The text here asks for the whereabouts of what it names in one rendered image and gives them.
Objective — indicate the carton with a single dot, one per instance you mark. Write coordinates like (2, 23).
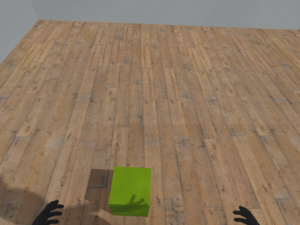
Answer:
(130, 191)

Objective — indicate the robot right hand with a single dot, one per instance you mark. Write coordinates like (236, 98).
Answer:
(250, 219)

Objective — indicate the robot left hand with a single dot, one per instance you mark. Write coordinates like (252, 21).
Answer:
(45, 214)

